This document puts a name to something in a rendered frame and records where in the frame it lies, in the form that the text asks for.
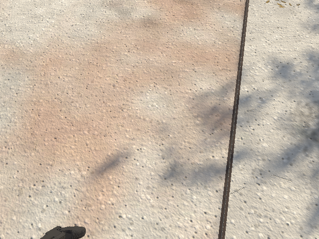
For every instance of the left robot hand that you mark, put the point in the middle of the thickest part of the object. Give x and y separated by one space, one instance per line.
69 232

